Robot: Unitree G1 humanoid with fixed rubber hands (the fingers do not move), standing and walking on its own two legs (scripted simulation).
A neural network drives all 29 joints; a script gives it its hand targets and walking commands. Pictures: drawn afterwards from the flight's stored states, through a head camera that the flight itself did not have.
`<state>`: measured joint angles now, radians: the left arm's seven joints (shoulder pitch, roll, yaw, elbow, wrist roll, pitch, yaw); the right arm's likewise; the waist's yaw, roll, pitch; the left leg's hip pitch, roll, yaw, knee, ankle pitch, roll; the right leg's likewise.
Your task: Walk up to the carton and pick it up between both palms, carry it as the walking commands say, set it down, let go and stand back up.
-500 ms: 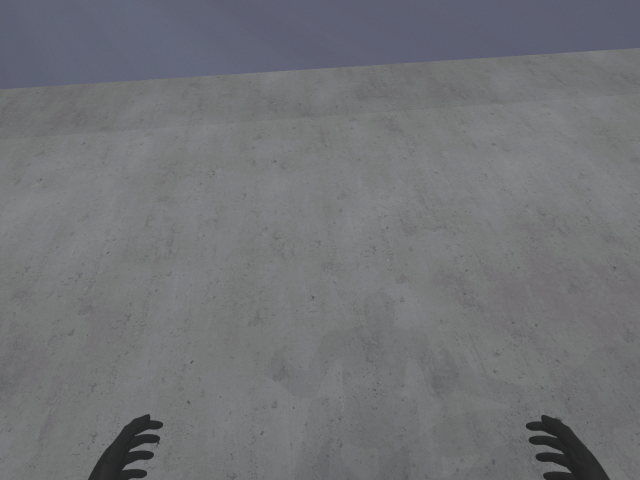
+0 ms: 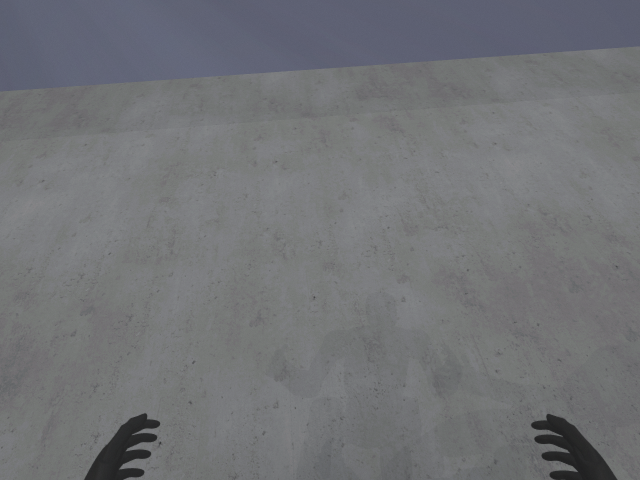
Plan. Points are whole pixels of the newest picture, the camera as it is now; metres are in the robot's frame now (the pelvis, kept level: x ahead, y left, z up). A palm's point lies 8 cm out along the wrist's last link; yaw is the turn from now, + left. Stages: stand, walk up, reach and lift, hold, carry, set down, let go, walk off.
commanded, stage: stand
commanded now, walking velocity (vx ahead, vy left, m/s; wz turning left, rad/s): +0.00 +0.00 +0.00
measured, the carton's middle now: out of the picture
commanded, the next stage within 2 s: walk up in 1.18 s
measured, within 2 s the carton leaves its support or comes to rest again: neither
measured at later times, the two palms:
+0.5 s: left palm out of the picture +0.15 +0.29 -0.06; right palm out of the picture +0.15 -0.29 -0.06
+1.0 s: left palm out of the picture +0.14 +0.29 -0.05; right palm out of the picture +0.14 -0.30 -0.06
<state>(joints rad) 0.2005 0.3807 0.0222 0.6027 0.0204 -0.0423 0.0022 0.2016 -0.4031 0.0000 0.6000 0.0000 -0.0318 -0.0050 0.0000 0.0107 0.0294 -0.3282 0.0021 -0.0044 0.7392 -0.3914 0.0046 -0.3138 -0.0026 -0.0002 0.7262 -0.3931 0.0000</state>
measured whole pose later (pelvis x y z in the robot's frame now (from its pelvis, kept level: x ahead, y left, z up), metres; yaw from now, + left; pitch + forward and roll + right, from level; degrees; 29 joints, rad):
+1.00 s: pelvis -0.01 +0.00 +0.00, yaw +0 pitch -2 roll +0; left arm 0.20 0.39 0.02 0.62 0.02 -0.04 0.00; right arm 0.20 -0.42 0.00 0.60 0.00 -0.03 -0.01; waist 0.00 0.02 0.03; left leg -0.33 0.00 0.00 0.74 -0.37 0.00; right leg -0.31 0.00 0.00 0.73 -0.38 0.00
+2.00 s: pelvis -0.07 +0.04 +0.03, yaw +15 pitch +0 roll -6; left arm 0.15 0.32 0.03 0.63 0.02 0.09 0.00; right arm 0.29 -0.32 0.00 0.60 0.00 0.05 0.01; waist 0.00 0.00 0.08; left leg -0.29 -0.03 -0.12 0.44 -0.14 0.07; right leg -0.35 -0.06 -0.06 1.01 -0.46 0.04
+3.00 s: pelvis -0.13 -0.04 +0.03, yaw +42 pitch +0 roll -5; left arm 0.12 0.28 0.05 0.63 0.02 0.09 0.00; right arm 0.33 -0.29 -0.02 0.60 0.00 0.03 -0.01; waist 0.00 0.00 0.12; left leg -0.26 -0.04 -0.19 0.48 -0.20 0.04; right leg -0.39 -0.05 -0.14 0.97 -0.40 0.02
